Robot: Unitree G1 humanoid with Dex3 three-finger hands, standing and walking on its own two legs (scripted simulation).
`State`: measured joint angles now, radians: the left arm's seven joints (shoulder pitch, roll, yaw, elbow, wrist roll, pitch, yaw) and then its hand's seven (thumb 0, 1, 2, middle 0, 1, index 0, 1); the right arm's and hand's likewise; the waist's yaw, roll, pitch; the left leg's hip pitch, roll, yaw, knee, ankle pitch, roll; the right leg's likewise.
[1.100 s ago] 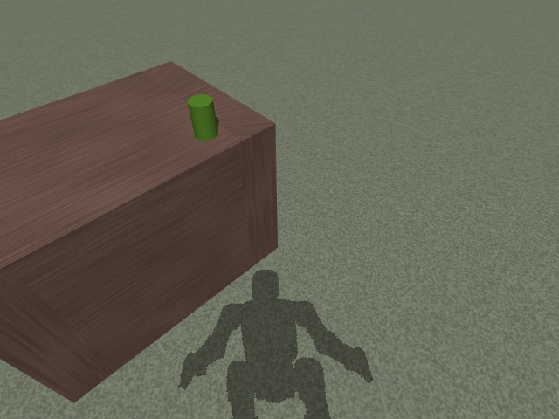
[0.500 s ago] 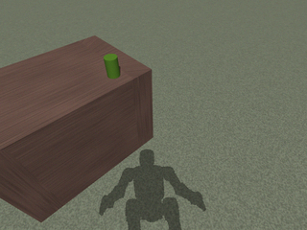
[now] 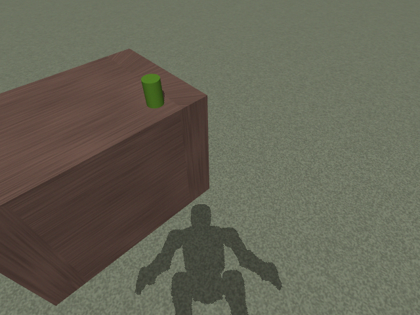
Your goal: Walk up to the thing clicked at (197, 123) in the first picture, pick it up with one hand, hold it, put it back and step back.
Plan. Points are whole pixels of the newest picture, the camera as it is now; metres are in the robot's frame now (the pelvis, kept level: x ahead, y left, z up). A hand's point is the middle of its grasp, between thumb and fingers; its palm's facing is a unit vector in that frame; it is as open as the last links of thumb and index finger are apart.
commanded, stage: stand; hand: right
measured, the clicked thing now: (153, 91) +0.93 +0.21 -0.08
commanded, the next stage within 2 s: walk up in 0.02 s
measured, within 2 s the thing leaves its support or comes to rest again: neither
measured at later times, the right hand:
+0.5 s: hand (302, 295) +0.21 -0.18 -0.14, palm faces -0.27 +0.85 -0.45, open 7.4 cm
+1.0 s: hand (256, 181) +0.53 -0.13 -0.14, palm faces -0.53 +0.72 -0.44, open 7.4 cm
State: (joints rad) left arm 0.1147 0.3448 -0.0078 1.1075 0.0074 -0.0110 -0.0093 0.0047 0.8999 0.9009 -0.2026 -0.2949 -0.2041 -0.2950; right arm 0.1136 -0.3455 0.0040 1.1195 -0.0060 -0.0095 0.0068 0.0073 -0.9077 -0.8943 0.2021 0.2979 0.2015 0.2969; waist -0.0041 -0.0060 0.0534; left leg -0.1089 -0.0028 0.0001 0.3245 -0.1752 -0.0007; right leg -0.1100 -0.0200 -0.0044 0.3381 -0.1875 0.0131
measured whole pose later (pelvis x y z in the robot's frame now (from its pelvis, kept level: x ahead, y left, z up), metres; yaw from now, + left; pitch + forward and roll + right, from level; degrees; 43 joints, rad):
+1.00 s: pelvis +0.30 +0.07 -0.02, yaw +32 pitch -2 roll +0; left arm 0.31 0.39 0.08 0.76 0.03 -0.03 -0.08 0.00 0.90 0.90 -0.20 -0.30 -0.21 -0.30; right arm 0.32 -0.44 -0.05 0.80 0.00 -0.09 0.01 0.01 -0.91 -0.89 0.20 0.30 0.20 0.30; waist 0.06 -0.01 0.08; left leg -0.49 0.03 0.05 0.93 -0.40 0.03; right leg -0.26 -0.06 -0.15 0.60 -0.30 -0.04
